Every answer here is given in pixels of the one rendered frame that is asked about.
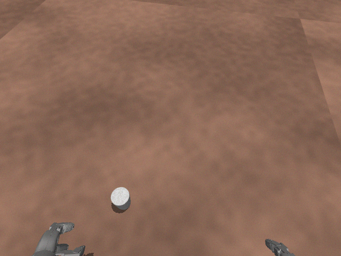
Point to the right robot hand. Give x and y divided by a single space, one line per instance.
278 249

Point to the cup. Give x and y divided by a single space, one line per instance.
120 197

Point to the left robot hand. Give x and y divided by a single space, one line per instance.
49 240

